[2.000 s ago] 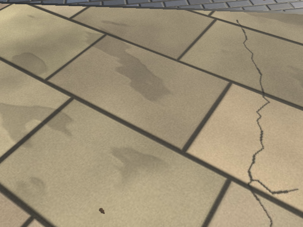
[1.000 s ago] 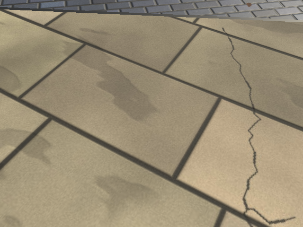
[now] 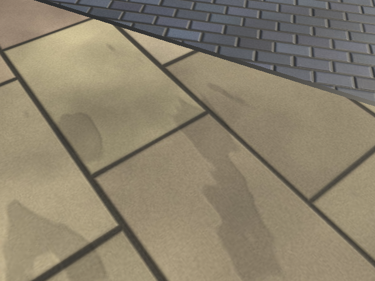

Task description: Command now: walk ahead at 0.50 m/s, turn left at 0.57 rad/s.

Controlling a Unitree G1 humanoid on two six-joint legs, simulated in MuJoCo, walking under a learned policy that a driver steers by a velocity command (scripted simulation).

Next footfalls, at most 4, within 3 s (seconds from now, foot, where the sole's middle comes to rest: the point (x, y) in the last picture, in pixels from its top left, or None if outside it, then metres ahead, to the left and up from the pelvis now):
0.20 right None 0.31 -0.15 -0.78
0.72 left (129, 273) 0.50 0.19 -0.78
1.20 right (146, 189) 0.83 0.14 -0.78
1.64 left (91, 211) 0.74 0.35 -0.78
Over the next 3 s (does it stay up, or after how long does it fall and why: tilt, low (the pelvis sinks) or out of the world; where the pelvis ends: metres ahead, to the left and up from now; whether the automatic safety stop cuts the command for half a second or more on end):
stays up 0.72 0.20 -0.01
